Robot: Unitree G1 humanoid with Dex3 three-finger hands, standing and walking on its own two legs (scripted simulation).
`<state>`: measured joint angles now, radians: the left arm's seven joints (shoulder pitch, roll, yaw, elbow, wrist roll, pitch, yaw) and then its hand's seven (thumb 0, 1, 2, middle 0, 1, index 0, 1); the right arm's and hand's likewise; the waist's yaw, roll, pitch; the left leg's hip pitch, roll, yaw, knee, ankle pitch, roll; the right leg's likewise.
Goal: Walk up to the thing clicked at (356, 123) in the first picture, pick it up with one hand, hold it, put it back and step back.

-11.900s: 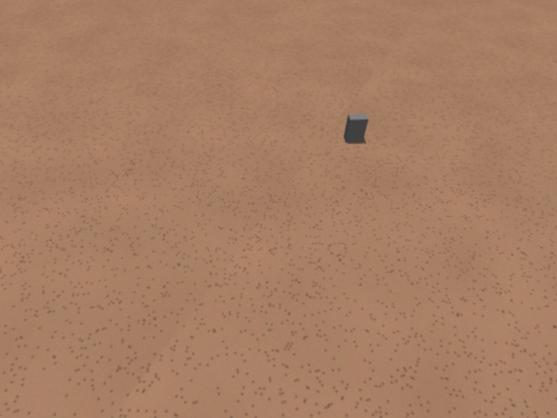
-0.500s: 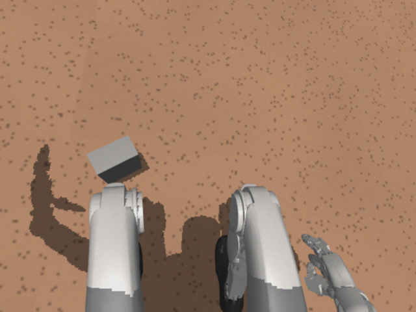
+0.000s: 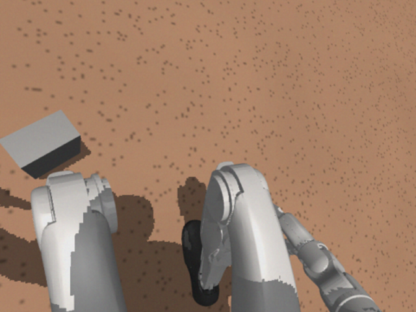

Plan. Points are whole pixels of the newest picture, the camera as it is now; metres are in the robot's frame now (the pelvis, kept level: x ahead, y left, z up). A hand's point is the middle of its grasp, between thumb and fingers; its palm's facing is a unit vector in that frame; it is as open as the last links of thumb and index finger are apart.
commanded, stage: close in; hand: left
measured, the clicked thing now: (47, 147) +0.39 +0.23 -0.21
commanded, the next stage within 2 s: close in 0.66 s
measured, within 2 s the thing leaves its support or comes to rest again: neither
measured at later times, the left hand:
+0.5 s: hand (17, 157) +0.36 +0.26 -0.16, palm faces +0.15 -0.99 +0.03, open 17.2 cm
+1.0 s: hand (31, 153) +0.37 +0.25 -0.17, palm faces +0.17 -0.98 +0.00, open 15.0 cm
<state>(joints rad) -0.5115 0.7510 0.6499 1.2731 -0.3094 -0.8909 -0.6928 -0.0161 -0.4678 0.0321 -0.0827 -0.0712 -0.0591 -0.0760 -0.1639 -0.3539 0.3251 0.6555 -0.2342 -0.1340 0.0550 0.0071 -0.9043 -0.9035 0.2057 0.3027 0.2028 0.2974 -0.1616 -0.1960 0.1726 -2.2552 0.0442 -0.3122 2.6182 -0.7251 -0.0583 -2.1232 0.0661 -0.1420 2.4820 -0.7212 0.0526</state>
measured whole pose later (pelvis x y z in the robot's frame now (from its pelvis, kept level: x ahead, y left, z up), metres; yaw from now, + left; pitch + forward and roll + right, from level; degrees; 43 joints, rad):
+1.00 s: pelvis -0.02 +0.01 -0.01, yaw -3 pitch +11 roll -16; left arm -0.48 0.68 0.39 1.32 -0.13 -1.16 -0.09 -0.01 -0.17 0.17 -0.23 -0.14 -0.21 -0.13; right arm -0.19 -0.36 0.45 0.59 -0.36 -0.04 0.17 0.00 -0.89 -0.90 0.21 0.30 0.20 0.30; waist -0.20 -0.26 0.27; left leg -2.22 0.02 -0.42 2.68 -0.70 -0.05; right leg -2.05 0.10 -0.22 2.46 -0.66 0.07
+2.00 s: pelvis -0.02 +0.01 -0.01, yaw -4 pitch +11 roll -18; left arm -0.49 0.70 0.35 1.28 -0.11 -1.14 0.00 0.01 -0.01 0.75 -0.70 -0.78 -0.70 -0.80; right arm -0.19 -0.35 0.46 0.59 -0.36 -0.02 0.19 0.00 -0.88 -0.90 0.20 0.30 0.20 0.30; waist -0.20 -0.26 0.28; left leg -2.22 0.03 -0.43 2.67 -0.70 -0.04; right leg -2.04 0.10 -0.23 2.43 -0.66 0.07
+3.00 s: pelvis -0.02 +0.01 +0.00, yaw -4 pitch +12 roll -18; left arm -0.50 0.69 0.35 1.27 -0.10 -1.13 0.03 0.01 -0.25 0.91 -0.78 -0.95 -0.79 -0.98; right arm -0.19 -0.34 0.45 0.60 -0.36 -0.01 0.19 0.00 -0.90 -0.90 0.20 0.30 0.20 0.30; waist -0.20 -0.26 0.27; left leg -2.21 0.03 -0.43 2.66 -0.71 -0.04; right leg -2.03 0.10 -0.23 2.42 -0.66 0.07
